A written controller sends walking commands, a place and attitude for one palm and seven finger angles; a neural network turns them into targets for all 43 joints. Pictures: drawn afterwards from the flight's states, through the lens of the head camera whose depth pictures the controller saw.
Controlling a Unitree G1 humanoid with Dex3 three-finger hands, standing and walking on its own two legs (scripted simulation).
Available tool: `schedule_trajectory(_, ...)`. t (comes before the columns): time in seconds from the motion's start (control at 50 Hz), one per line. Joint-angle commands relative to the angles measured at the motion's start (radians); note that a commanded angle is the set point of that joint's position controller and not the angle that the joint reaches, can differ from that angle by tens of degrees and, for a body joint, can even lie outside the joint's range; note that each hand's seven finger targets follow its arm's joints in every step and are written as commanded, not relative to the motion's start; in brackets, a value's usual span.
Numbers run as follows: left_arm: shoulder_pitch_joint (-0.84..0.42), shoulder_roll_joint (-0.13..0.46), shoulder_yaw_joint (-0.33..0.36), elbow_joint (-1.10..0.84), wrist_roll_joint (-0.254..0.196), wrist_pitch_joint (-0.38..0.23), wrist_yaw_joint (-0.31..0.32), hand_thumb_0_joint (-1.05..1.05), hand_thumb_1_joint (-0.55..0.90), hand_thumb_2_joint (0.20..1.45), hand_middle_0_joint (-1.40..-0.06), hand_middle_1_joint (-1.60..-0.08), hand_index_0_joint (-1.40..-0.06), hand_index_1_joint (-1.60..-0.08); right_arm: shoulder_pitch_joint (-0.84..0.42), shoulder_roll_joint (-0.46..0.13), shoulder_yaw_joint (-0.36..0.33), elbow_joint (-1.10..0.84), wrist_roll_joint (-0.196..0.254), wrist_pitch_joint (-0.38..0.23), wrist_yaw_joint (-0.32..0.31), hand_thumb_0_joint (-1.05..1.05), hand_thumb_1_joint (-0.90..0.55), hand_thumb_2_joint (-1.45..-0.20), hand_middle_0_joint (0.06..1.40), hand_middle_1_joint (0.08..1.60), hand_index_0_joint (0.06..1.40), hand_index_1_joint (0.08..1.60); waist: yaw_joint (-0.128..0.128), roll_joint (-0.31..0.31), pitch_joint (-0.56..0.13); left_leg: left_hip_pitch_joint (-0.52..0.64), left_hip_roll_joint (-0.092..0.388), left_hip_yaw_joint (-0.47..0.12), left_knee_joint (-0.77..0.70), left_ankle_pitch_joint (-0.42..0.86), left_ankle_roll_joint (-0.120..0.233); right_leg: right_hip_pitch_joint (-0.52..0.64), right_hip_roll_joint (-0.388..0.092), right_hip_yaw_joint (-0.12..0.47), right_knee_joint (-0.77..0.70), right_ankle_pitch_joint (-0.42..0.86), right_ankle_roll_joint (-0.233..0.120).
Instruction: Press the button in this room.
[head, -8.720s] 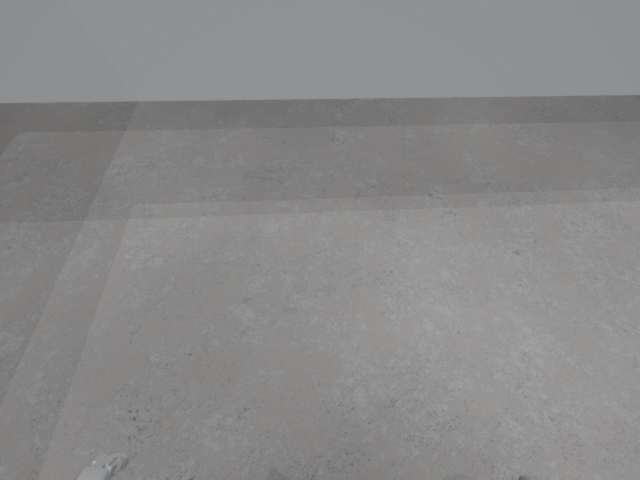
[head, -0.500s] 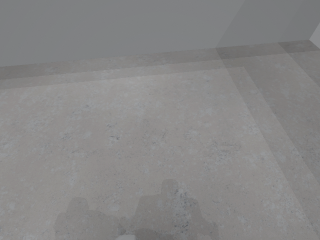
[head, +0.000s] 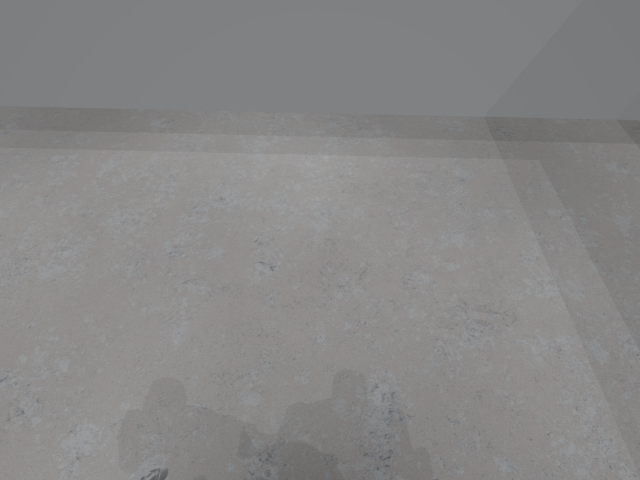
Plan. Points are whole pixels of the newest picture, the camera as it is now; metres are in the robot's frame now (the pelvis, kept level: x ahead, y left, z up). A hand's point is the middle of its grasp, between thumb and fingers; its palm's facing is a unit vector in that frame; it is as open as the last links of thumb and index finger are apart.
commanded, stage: turn or walk to find it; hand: left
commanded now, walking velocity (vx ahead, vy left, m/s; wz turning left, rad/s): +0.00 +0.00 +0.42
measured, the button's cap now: out of the picture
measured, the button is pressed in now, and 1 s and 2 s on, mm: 0 0 0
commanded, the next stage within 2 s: none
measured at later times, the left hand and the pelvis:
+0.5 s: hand out of the picture -0.05 +0.18 -0.17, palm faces +0.28 -0.93 -0.24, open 7.4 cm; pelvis -0.05 -0.02 +0.00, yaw +15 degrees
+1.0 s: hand out of the picture -0.07 +0.24 -0.16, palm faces +0.42 -0.88 -0.25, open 7.4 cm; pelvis -0.08 +0.01 +0.00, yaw +25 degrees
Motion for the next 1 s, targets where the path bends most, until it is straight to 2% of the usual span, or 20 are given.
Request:
schedule_trajectory(0.0, 0.095, 0.076, 0.023, -0.057, -0.009, -0.032, 0.012, 0.0, 0.9, 0.9, -0.2, -0.3, -0.2, -0.3, -0.009, -0.208, -0.064, -0.068, -0.002, -0.01, -0.006, 0.0, -0.9, -0.9, 0.2, 0.3, 0.2, 0.3, 0.035, 0.148, -0.112, -0.004, 0.202, -0.268, -0.073, 0.256, 0.114, 0.144, 0.031, -0.026, -0.255, 0.134, -0.017)
schedule_trajectory(0.02, 0.126, 0.095, 0.028, -0.05, -0.008, -0.039, 0.015, 0.0, 0.9, 0.9, -0.2, -0.3, -0.2, -0.3, -0.008, -0.187, -0.062, -0.073, 0.004, -0.01, -0.003, 0.0, -0.9, -0.9, 0.2, 0.3, 0.2, 0.3, 0.05, 0.093, -0.128, -0.078, 0.165, -0.251, -0.028, 0.177, 0.077, 0.257, 0.007, -0.01, -0.387, 0.215, -0.025)
schedule_trajectory(0.04, 0.148, 0.157, 0.04, -0.047, 0.005, -0.049, 0.021, 0.0, 0.9, 0.9, -0.2, -0.3, -0.2, -0.3, 0.0, -0.139, -0.057, -0.081, 0.013, -0.01, 0.002, 0.0, -0.9, -0.9, 0.2, 0.3, 0.2, 0.3, 0.063, -0.066, -0.14, -0.228, 0.081, -0.158, 0.105, -0.011, 0.016, 0.383, -0.151, 0.137, -0.482, 0.176, -0.069)
schedule_trajectory(0.06, 0.148, 0.238, 0.057, -0.058, 0.017, -0.053, 0.026, 0.0, 0.9, 0.9, -0.2, -0.3, -0.2, -0.3, -0.012, -0.086, -0.048, -0.11, 0.012, -0.009, 0.004, 0.0, -0.9, -0.9, 0.2, 0.3, 0.2, 0.3, 0.073, -0.307, -0.101, -0.365, -0.047, -0.005, 0.34, -0.323, -0.047, 0.37, -0.387, 0.372, -0.532, 0.254, -0.178)
schedule_trajectory(0.08, 0.135, 0.232, 0.05, -0.073, 0.007, -0.047, 0.028, 0.0, 0.9, 0.9, -0.2, -0.3, -0.2, -0.3, -0.035, -0.139, -0.064, -0.107, 0.002, 0.002, 0.003, 0.0, -0.9, -0.9, 0.2, 0.3, 0.2, 0.3, 0.077, -0.214, -0.09, -0.313, -0.007, -0.042, 0.524, -0.372, -0.042, 0.215, -0.436, 0.349, -0.541, 0.275, -0.238)
schedule_trajectory(0.1, 0.058, 0.187, 0.05, -0.086, 0.004, -0.052, 0.031, 0.0, 0.9, 0.9, -0.2, -0.3, -0.2, -0.3, -0.001, -0.151, -0.069, -0.078, -0.004, 0.019, 0.007, 0.0, -0.9, -0.9, 0.2, 0.3, 0.2, 0.3, 0.038, -0.241, -0.048, -0.295, 0.021, -0.077, 0.626, -0.307, -0.039, 0.11, -0.375, 0.293, -0.58, 0.116, -0.227)
schedule_trajectory(0.12, 0.001, 0.166, 0.042, -0.101, 0.002, -0.048, 0.027, 0.0, 0.9, 0.9, -0.2, -0.3, -0.2, -0.3, 0.017, -0.144, -0.074, -0.055, -0.005, 0.028, 0.013, 0.0, -0.9, -0.9, 0.2, 0.3, 0.2, 0.3, 0.012, -0.19, 0.001, -0.288, 0.023, -0.056, 0.701, -0.247, -0.045, 0.057, -0.318, 0.235, -0.589, 0.057, -0.198)
schedule_trajectory(0.16, -0.041, 0.119, 0.026, -0.107, 0.001, -0.053, 0.025, 0.0, 0.9, 0.9, -0.2, -0.3, -0.2, -0.3, 0.076, -0.126, -0.069, -0.02, -0.006, 0.03, 0.02, 0.0, -0.9, -0.9, 0.2, 0.3, 0.2, 0.3, -0.022, -0.143, 0.006, -0.295, 0.041, -0.018, 0.753, -0.16, -0.062, 0.082, -0.247, 0.093, -0.54, 0.191, -0.163)
schedule_trajectory(0.18, -0.024, 0.113, 0.022, -0.104, 0.002, -0.058, 0.023, 0.0, 0.9, 0.9, -0.2, -0.3, -0.2, -0.3, 0.089, -0.115, -0.066, -0.014, -0.006, 0.029, 0.021, 0.0, -0.9, -0.9, 0.2, 0.3, 0.2, 0.3, -0.018, -0.16, -0.003, -0.3, 0.038, -0.005, 0.757, -0.132, -0.073, 0.121, -0.224, 0.042, -0.523, 0.258, -0.153)
schedule_trajectory(0.28, 0.086, 0.123, 0.025, -0.063, 0.005, -0.061, 0.025, 0.0, 0.9, 0.9, -0.2, -0.3, -0.2, -0.3, 0.032, -0.119, -0.061, -0.018, -0.003, 0.032, 0.02, 0.0, -0.9, -0.9, 0.2, 0.3, 0.2, 0.3, 0.031, -0.183, -0.015, -0.31, 0.065, 0.016, 0.697, -0.138, -0.098, 0.205, -0.257, 0.029, -0.512, 0.301, -0.178)
schedule_trajectory(0.44, 0.151, 0.185, 0.046, -0.022, 0.022, -0.05, 0.021, 0.0, 0.9, 0.9, -0.2, -0.3, -0.2, -0.3, -0.059, -0.093, -0.034, -0.043, 0.013, 0.009, 0.016, 0.0, -0.9, -0.9, 0.2, 0.3, 0.2, 0.3, 0.079, -0.221, -0.076, -0.159, 0.065, 0.113, 0.31, -0.284, -0.08, 0.27, -0.314, 0.001, -0.415, 0.519, -0.227)
schedule_trajectory(0.48, 0.137, 0.193, 0.05, -0.015, 0.02, -0.047, 0.019, 0.0, 0.9, 0.9, -0.2, -0.3, -0.2, -0.3, -0.021, -0.092, -0.032, -0.037, 0.016, -0.001, 0.012, 0.0, -0.9, -0.9, 0.2, 0.3, 0.2, 0.3, 0.057, -0.225, -0.111, -0.078, 0.055, 0.137, 0.175, -0.234, -0.071, 0.268, -0.312, -0.027, -0.354, 0.568, -0.206)
schedule_trajectory(0.52, 0.113, 0.182, 0.049, -0.015, 0.006, -0.038, 0.017, 0.0, 0.9, 0.9, -0.2, -0.3, -0.2, -0.3, 0.05, -0.124, -0.036, -0.017, 0.014, -0.014, 0.012, 0.0, -0.9, -0.9, 0.2, 0.3, 0.2, 0.3, 0.005, -0.143, -0.141, 0.12, 0.063, 0.128, -0.06, 0.002, -0.054, 0.151, -0.27, -0.1, -0.229, 0.465, -0.124)
schedule_trajectory(0.54, 0.125, 0.132, 0.042, -0.033, -0.004, -0.03, 0.014, 0.0, 0.9, 0.9, -0.2, -0.3, -0.2, -0.3, 0.084, -0.2, -0.052, -0.016, 0.008, -0.027, 0.009, 0.0, -0.9, -0.9, 0.2, 0.3, 0.2, 0.3, -0.014, 0.074, -0.165, 0.249, 0.214, -0.071, -0.153, 0.117, -0.001, -0.015, -0.178, -0.152, -0.049, 0.249, -0.061)
schedule_trajectory(0.56, 0.082, 0.072, 0.02, -0.069, -0.001, -0.023, 0.008, 0.0, 0.9, 0.9, -0.2, -0.3, -0.2, -0.3, 0.106, -0.282, -0.07, -0.022, 0.004, -0.024, 0.003, 0.0, -0.9, -0.9, 0.2, 0.3, 0.2, 0.3, -0.03, 0.314, -0.126, 0.273, 0.407, -0.299, -0.176, 0.397, 0.083, -0.223, -0.069, -0.141, 0.134, -0.176, -0.001)
schedule_trajectory(0.58, 0.039, 0.091, 0.02, -0.078, 0.004, -0.01, 0.011, 0.0, 0.9, 0.9, -0.2, -0.3, -0.2, -0.3, 0.116, -0.297, -0.072, -0.014, 0.001, -0.013, -0.001, 0.0, -0.9, -0.9, 0.2, 0.3, 0.2, 0.3, -0.048, 0.227, -0.11, 0.18, 0.45, -0.268, -0.168, 0.394, 0.148, -0.19, -0.072, -0.056, 0.237, -0.191, -0.015)
schedule_trajectory(0.62, -0.001, 0.101, 0.03, -0.053, 0.007, 0.003, 0.01, 0.0, 0.9, 0.9, -0.2, -0.3, -0.2, -0.3, 0.025, -0.237, -0.055, -0.026, -0.002, -0.017, -0.018, 0.0, -0.9, -0.9, 0.2, 0.3, 0.2, 0.3, -0.02, 0.243, -0.023, 0.082, 0.347, -0.222, -0.194, 0.273, 0.129, -0.209, -0.078, 0.0, 0.311, -0.078, -0.013)
schedule_trajectory(0.68, 0.056, 0.1, 0.03, -0.017, 0.006, -0.01, -0.005, 0.0, 0.9, 0.9, -0.2, -0.3, -0.2, -0.3, -0.029, -0.205, -0.04, -0.046, 0.003, -0.03, -0.021, 0.0, -0.9, -0.9, 0.2, 0.3, 0.2, 0.3, 0.018, 0.143, -0.043, 0.141, 0.27, -0.134, -0.158, 0.386, 0.117, -0.21, -0.056, -0.002, 0.338, 0.032, 0.001)
schedule_trajectory(0.76, 0.048, 0.103, 0.027, -0.016, 0.003, -0.013, 0.001, 0.0, 0.9, 0.9, -0.2, -0.3, -0.2, -0.3, 0.027, -0.197, -0.043, -0.037, 0.009, -0.035, -0.021, 0.0, -0.9, -0.9, 0.2, 0.3, 0.2, 0.3, 0.006, 0.109, -0.083, 0.208, 0.257, -0.14, -0.149, 0.468, 0.12, -0.211, -0.045, 0.009, 0.318, 0.065, 0.018)
schedule_trajectory(0.98, -0.04, 0.066, 0.018, -0.081, -0.004, -0.017, 0.011, 0.0, 0.9, 0.9, -0.2, -0.3, -0.2, -0.3, 0.055, -0.202, -0.06, -0.042, -0.008, -0.017, -0.015, 0.0, -0.9, -0.9, 0.2, 0.3, 0.2, 0.3, -0.017, 0.135, -0.081, 0.107, 0.255, -0.314, -0.14, 0.321, 0.162, -0.062, 0.01, 0.017, 0.019, -0.026, -0.004)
